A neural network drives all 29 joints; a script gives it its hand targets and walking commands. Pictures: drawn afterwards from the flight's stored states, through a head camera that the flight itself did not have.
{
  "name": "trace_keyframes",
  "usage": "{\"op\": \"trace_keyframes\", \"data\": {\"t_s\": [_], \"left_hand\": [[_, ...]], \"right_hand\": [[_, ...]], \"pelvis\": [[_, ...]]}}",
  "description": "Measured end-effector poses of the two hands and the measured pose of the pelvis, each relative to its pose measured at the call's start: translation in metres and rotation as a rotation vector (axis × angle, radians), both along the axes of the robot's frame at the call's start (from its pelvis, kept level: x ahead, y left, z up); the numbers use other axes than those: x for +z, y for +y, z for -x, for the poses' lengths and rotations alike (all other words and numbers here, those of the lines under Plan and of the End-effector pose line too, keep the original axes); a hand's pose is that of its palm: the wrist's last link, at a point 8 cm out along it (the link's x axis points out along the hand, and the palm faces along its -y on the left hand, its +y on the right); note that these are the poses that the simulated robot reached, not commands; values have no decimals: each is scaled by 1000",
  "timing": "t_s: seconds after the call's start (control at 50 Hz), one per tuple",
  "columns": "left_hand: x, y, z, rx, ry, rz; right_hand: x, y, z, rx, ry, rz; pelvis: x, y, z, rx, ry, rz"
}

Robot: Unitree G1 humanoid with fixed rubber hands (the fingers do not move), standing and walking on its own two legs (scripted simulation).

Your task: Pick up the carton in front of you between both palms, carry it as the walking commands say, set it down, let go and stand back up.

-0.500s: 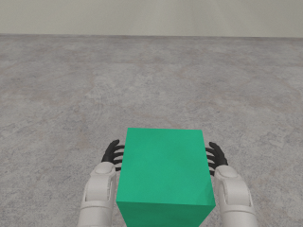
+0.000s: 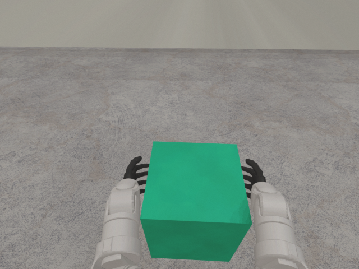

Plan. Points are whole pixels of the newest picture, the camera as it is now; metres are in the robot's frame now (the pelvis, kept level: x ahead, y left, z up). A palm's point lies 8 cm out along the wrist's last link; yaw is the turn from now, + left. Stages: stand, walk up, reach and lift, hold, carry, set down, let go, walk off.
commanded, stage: set down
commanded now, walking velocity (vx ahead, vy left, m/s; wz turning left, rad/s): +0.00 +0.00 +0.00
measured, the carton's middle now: (192, 203) +0.31 +0.00 -0.03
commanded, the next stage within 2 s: none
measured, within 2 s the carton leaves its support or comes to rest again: neither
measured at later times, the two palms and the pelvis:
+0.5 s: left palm (141, 211) +0.35 +0.16 -0.16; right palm (235, 210) +0.38 -0.14 -0.16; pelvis -0.02 -0.01 -0.08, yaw +0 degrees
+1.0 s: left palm (144, 222) +0.39 +0.17 -0.30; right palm (223, 216) +0.43 -0.13 -0.30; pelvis -0.04 -0.01 -0.21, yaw +0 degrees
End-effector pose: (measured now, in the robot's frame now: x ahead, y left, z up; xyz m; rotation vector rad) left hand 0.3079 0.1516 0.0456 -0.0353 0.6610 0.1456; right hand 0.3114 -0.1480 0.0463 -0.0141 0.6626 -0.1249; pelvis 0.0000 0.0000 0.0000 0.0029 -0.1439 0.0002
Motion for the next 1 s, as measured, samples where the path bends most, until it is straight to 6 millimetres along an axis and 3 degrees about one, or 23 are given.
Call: {"op": "trace_keyframes", "data": {"t_s": [0.14,0.28,0.42,0.72,1.0], "left_hand": [[-38,2,-21,15,40,-9],[-115,5,-28,14,46,-43],[-184,5,-37,46,3,-29],[-255,13,-66,90,-5,0],[-347,19,-83,108,8,-9]], "right_hand": [[-37,2,-27,30,39,15],[-114,5,-41,62,45,30],[-185,6,-53,50,2,0],[-258,14,-89,49,-2,-33],[-348,21,-115,91,8,-11]], "pelvis": [[-8,-2,0,0,109,-3],[-25,-7,7,13,339,2],[-61,-13,14,6,583,4],[-139,-15,25,3,820,2],[-214,-11,44,-1,929,6]]}}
